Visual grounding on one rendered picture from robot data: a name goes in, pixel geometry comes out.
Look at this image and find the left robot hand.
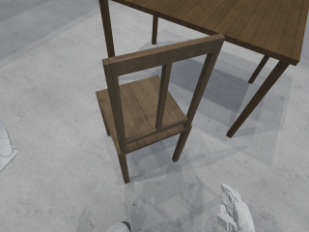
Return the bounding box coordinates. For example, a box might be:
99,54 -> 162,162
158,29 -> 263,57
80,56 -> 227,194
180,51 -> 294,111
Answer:
0,120 -> 18,172

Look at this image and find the table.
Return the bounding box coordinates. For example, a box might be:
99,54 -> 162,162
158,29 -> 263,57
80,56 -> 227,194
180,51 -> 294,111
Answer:
98,0 -> 309,138

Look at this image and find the right robot hand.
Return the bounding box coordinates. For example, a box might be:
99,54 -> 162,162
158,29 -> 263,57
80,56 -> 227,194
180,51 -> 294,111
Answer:
217,184 -> 255,232

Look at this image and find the chair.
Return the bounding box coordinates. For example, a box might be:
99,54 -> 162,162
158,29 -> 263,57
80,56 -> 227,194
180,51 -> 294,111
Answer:
96,33 -> 226,184

